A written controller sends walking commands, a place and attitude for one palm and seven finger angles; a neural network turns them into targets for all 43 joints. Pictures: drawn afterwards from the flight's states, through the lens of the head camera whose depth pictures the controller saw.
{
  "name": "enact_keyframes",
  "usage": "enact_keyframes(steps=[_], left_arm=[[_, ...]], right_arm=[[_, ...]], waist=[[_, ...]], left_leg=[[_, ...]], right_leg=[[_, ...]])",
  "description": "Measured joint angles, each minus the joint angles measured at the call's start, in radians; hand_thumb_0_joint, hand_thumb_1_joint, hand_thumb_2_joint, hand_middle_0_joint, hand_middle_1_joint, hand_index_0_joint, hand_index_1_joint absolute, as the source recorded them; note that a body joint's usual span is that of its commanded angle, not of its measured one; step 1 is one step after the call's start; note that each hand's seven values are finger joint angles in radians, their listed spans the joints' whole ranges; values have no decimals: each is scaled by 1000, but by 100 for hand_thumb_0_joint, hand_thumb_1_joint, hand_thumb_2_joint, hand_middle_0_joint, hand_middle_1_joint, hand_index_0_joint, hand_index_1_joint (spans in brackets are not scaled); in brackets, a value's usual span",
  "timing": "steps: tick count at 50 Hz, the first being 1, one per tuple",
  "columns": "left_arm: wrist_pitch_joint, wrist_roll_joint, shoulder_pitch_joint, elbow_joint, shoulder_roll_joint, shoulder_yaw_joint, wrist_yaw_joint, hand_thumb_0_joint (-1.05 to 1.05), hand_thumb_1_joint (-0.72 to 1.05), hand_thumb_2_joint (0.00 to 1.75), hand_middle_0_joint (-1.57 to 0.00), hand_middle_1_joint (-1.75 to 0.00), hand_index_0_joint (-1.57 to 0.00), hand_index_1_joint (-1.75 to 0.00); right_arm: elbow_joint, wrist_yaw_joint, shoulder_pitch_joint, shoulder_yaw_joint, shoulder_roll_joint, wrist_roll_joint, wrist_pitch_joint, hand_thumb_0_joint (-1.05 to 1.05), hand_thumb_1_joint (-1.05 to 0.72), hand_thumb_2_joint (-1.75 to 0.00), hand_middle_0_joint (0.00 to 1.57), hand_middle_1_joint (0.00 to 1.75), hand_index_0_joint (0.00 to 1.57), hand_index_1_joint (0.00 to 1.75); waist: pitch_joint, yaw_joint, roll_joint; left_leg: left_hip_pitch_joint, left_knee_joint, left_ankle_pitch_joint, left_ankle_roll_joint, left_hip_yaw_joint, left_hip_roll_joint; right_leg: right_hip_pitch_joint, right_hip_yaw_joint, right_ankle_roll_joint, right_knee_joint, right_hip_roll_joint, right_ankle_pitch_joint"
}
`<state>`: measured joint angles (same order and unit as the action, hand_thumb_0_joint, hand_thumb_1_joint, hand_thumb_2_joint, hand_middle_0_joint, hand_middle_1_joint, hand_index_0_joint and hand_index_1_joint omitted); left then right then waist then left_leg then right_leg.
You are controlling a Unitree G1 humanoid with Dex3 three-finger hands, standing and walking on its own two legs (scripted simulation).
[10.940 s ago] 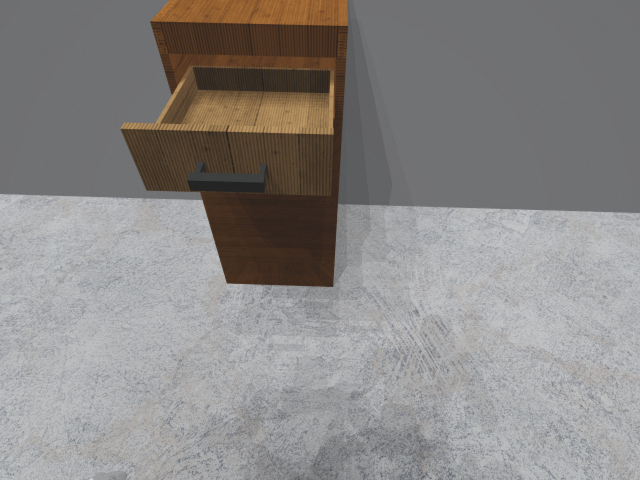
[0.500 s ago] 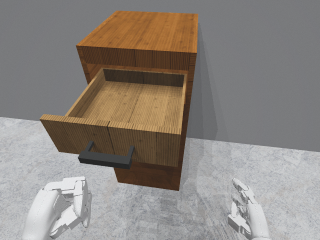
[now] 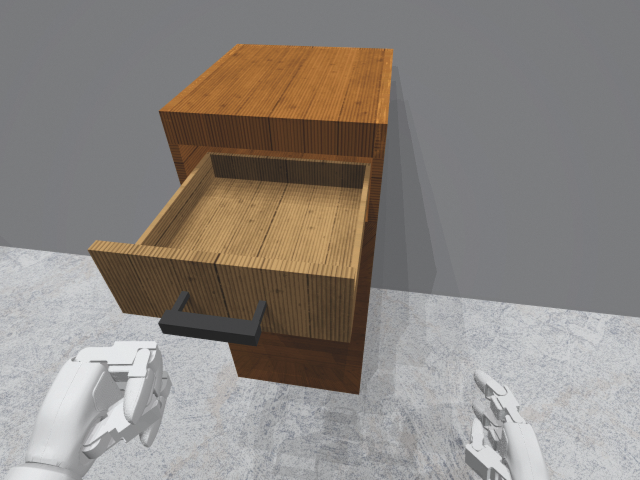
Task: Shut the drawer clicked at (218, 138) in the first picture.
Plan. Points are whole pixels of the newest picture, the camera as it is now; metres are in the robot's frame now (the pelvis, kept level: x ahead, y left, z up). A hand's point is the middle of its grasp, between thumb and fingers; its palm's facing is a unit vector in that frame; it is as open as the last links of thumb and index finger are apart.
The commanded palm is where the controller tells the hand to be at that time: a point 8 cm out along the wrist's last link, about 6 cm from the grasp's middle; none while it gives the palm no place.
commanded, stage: raise the hand and make a fist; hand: left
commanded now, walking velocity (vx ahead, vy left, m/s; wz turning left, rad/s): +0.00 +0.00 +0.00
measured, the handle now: (216, 315) +0.31 +0.19 +0.05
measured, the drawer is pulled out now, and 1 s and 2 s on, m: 0.30 0.30 0.30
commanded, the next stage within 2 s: bring the fist close to the handle in 0.10 s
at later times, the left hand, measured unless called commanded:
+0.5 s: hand (172, 406) +0.16 +0.17 +0.12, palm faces +0.02 -0.99 -0.10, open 3.3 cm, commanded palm +0.12 +0.21 +0.12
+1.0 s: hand (212, 391) +0.20 +0.15 +0.07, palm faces -0.02 -1.00 -0.06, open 3.3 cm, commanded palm +0.17 +0.21 +0.07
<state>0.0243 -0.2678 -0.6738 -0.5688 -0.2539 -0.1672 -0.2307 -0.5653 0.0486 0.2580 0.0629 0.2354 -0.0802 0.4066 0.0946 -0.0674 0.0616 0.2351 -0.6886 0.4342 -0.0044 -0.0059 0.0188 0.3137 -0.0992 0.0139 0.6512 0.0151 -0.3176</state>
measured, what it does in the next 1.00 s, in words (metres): stands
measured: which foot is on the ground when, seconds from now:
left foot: down 0.00-1.00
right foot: down 0.00-1.00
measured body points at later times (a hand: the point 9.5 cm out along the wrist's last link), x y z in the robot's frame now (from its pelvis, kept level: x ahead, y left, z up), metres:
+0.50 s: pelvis -0.01 -0.01 +0.00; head -0.03 -0.03 +0.45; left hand +0.15 +0.22 +0.13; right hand +0.19 -0.22 -0.05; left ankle -0.04 +0.11 -0.72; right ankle +0.02 -0.11 -0.72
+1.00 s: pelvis -0.01 +0.00 -0.01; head +0.01 -0.01 +0.44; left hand +0.19 +0.21 +0.08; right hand +0.16 -0.22 -0.08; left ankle -0.04 +0.11 -0.72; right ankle +0.02 -0.11 -0.72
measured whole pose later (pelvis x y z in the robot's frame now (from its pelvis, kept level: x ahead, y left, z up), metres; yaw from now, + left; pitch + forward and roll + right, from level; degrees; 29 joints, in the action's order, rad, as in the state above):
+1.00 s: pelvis -0.01 +0.00 -0.01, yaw +0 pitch +5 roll -1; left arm 0.23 -0.19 -0.45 -0.22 -0.17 -0.05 -0.17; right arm -0.59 0.04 0.27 0.03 0.24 -0.02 0.35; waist 0.06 -0.01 0.05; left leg 0.43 -0.80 0.46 -0.01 0.00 0.00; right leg 0.51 -0.09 0.01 0.77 0.04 -0.34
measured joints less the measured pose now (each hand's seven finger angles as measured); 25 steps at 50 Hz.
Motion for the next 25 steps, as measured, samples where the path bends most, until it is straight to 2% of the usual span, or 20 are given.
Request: enact_keyframes(steps=[4, 12, 17, 25], left_arm=[[21, 3, -3, -4, 6, 9, 2, 2, 89, 90, -141, -160, -140, -160], [19, 9, 6, 8, 2, 10, 4, 2, 89, 90, -141, -160, -140, -160], [28, -11, 39, 77, 8, -10, -11, 2, 89, 90, -141, -160, -140, -160], [70, 4, 105, 180, 24, 8, -19, 2, 89, 90, -141, -160, -140, -160]], right_arm=[[-8, -1, 6, -8, 5, 0, 14, 2, -90, -89, 20, 30, 20, 30], [-17, 5, 0, -6, -8, 1, 19, 2, -90, -89, 20, 30, 20, 30], [-26, 16, -7, 1, -11, 3, 18, 2, -90, -89, 20, 30, 20, 30], [-35, 16, -3, -9, 7, 15, 33, 2, -90, -89, 20, 30, 20, 30]], waist=[[-1, 1, 2], [-4, -1, 7], [-5, -4, 9], [-16, 6, 2]], left_leg=[[-2, 2, -2, 2, -1, 1], [-1, 6, -9, 8, 1, 3], [14, -1, -10, 12, -4, 7], [49, -23, -7, 13, -10, 5]], right_leg=[[-1, -1, 2, 1, 0, 0], [5, 1, 8, 6, -2, 2], [17, -4, 12, 8, -6, 4], [48, -10, 14, 26, -3, 1]])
